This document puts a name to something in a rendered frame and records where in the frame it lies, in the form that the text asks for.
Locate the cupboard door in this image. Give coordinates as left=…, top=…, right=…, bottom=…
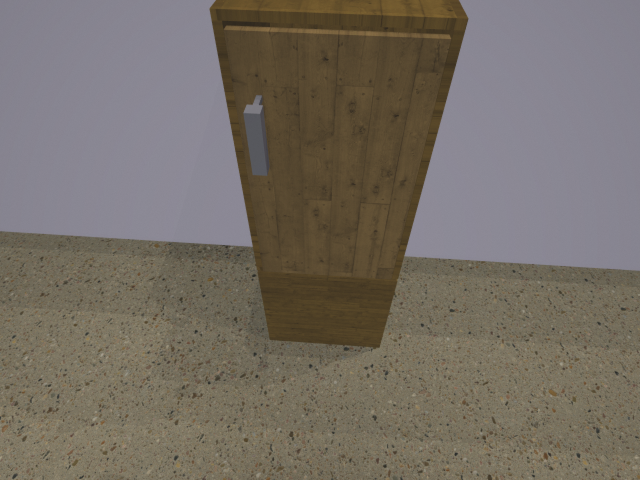
left=224, top=25, right=451, bottom=279

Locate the handle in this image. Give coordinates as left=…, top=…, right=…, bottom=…
left=243, top=95, right=270, bottom=176

